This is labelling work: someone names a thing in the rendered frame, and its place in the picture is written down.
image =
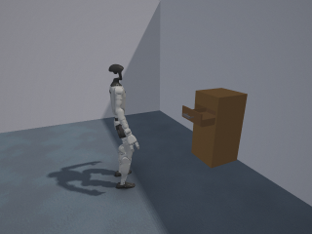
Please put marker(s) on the right robot forearm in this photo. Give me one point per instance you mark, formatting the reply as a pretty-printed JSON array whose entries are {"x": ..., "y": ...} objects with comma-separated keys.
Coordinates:
[{"x": 123, "y": 122}]

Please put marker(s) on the cabinet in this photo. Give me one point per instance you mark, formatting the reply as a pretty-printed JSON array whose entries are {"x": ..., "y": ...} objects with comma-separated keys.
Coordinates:
[{"x": 218, "y": 144}]

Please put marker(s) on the drawer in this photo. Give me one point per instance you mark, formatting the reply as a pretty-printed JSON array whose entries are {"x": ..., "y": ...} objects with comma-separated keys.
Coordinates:
[{"x": 203, "y": 117}]

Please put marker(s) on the robot torso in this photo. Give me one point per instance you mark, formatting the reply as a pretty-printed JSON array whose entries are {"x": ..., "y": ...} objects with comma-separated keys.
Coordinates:
[{"x": 123, "y": 106}]

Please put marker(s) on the right robot upper arm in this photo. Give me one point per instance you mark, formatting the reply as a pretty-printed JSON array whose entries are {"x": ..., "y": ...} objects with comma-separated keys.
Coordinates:
[{"x": 118, "y": 93}]

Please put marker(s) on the right robot hand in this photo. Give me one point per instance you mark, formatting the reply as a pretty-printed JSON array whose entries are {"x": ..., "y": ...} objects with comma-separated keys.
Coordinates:
[{"x": 131, "y": 140}]

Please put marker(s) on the right robot thigh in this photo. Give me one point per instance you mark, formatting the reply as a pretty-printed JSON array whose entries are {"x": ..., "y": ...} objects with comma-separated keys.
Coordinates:
[{"x": 127, "y": 148}]

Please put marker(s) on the handle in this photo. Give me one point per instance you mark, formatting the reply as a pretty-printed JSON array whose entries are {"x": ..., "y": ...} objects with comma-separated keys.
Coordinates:
[{"x": 186, "y": 115}]

